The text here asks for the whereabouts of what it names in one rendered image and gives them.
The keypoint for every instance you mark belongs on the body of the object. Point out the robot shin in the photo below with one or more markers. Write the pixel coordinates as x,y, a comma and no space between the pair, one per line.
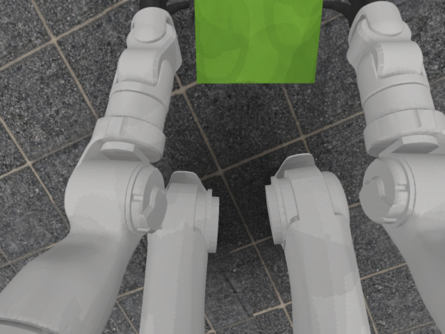
335,189
183,177

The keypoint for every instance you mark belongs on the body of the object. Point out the robot left forearm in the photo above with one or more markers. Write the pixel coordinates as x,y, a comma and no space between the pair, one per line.
132,128

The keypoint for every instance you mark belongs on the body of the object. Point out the robot left hand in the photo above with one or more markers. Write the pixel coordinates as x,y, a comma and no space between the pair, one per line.
172,8

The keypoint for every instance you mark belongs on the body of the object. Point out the left robot upper arm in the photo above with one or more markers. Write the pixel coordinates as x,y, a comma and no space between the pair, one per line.
72,287

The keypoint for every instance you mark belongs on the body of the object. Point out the robot right forearm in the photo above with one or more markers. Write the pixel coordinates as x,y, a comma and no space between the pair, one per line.
393,85

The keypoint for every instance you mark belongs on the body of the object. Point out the carton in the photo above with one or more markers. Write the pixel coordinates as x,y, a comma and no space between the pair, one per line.
257,41

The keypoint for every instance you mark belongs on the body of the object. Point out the robot right hand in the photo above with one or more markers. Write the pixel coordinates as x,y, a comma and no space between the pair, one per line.
348,11

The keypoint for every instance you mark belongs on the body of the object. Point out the right robot shin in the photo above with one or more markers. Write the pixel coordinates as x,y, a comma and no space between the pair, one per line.
335,189

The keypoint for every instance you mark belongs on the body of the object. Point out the left robot shin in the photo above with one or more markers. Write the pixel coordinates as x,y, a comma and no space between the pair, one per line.
183,177

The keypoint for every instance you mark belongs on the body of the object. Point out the right robot upper arm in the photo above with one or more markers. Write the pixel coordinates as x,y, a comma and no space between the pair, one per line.
405,193

